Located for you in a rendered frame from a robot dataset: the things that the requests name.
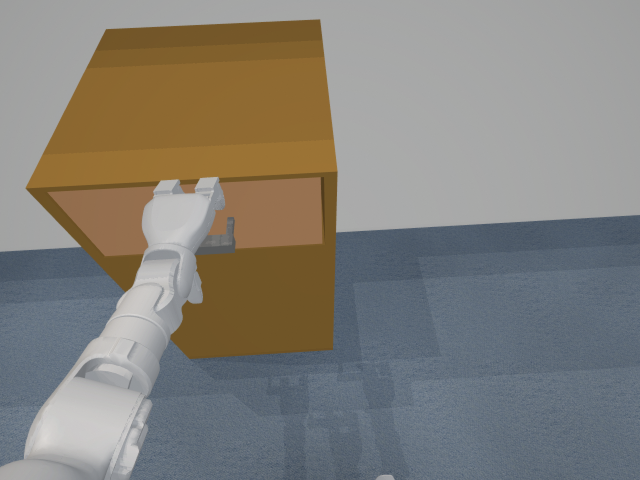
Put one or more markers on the handle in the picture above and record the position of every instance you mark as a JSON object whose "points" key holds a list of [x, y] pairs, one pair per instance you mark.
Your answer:
{"points": [[219, 244]]}

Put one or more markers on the drawer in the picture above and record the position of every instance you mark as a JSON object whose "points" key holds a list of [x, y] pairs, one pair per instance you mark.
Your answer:
{"points": [[267, 213]]}

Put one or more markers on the robot left forearm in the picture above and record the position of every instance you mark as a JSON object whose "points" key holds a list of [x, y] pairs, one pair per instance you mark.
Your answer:
{"points": [[128, 351]]}

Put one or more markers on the left robot upper arm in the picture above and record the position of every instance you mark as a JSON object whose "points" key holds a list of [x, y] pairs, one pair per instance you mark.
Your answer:
{"points": [[94, 431]]}

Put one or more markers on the cabinet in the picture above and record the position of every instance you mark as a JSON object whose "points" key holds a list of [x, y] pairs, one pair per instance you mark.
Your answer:
{"points": [[238, 101]]}

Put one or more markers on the left robot hand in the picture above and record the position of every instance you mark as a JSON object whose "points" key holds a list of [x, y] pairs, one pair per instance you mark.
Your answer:
{"points": [[183, 219]]}

